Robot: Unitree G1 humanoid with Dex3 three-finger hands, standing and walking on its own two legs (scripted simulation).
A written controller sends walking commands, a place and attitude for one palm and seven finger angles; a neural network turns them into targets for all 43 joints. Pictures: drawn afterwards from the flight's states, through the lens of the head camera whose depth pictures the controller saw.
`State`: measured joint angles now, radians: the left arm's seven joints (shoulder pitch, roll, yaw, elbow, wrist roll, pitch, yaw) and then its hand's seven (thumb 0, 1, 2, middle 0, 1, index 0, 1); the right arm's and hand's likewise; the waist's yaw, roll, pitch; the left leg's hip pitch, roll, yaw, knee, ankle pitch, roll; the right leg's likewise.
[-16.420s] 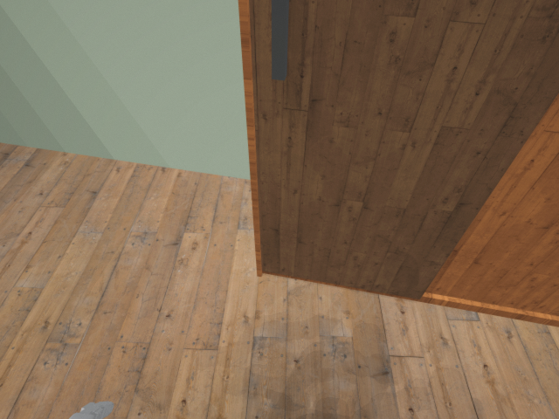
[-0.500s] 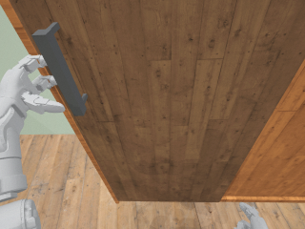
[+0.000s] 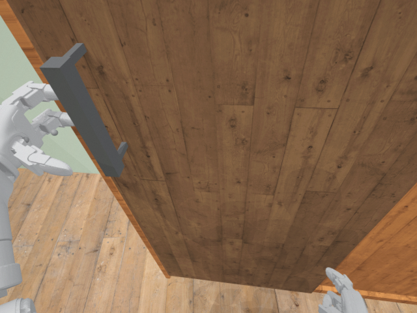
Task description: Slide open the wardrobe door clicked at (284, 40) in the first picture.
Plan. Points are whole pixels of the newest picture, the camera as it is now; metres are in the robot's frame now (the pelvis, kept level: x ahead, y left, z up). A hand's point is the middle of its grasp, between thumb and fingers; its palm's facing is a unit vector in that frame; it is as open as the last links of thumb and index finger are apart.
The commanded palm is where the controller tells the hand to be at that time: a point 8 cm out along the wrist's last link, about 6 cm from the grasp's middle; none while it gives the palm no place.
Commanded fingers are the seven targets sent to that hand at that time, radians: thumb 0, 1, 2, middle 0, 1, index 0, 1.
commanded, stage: move the hooked fingers beside the handle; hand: left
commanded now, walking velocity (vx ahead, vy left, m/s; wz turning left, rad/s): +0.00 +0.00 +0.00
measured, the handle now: (98, 117) +0.35 +0.22 +0.23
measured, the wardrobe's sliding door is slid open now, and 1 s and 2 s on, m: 0.00 0.01 0.01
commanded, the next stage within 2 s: relax the arm and regain balance in 0.10 s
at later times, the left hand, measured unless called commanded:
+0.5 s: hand (127, 282) +0.19 +0.22 -0.09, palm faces +0.30 -0.82 -0.49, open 15.4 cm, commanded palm none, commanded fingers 0.00 -0.50 0.30 -0.15 -0.30 -0.15 -0.30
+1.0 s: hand out of the picture +0.09 +0.06 -0.16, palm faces +0.21 -0.90 -0.38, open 16.2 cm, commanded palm none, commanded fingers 0.00 -0.50 0.30 -0.15 -0.30 -0.15 -0.30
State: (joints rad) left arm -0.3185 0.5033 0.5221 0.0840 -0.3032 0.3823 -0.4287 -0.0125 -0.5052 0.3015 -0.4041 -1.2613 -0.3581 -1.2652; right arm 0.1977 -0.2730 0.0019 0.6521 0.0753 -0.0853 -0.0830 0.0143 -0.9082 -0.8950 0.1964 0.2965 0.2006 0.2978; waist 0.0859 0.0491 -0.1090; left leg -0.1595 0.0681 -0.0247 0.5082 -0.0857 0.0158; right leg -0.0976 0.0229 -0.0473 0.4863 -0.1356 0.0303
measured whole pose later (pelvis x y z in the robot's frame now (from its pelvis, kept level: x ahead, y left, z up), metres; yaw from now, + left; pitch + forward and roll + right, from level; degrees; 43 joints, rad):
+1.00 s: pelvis +0.16 -0.14 -0.01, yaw +6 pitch +3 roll +5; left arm 0.37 0.16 0.06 1.02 0.04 -0.04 0.06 -0.01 -0.49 0.30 -0.16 -0.30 -0.16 -0.30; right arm 0.03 -0.29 -0.07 0.96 0.00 0.04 -0.04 0.01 -0.91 -0.89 0.19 0.30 0.17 0.28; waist 0.08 0.04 0.10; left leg -0.21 -0.05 -0.03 0.61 -0.42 -0.01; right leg -0.29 0.04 0.14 0.46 -0.21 -0.07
